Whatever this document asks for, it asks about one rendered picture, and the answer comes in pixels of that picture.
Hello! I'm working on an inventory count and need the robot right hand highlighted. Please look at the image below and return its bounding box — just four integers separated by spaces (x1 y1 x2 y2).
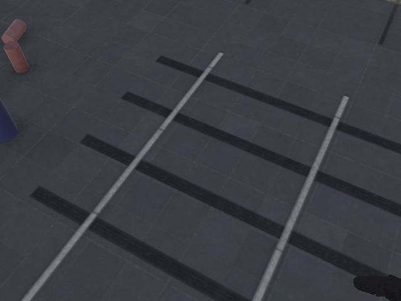
353 275 401 301

